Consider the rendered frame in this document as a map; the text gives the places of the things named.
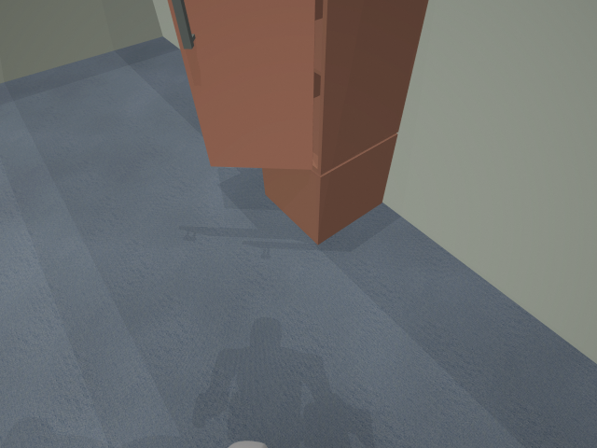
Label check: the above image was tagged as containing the cupboard door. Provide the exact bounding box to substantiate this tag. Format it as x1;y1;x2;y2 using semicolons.
168;0;315;170

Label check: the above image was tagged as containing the handle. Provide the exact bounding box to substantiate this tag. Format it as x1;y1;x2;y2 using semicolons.
172;0;196;49

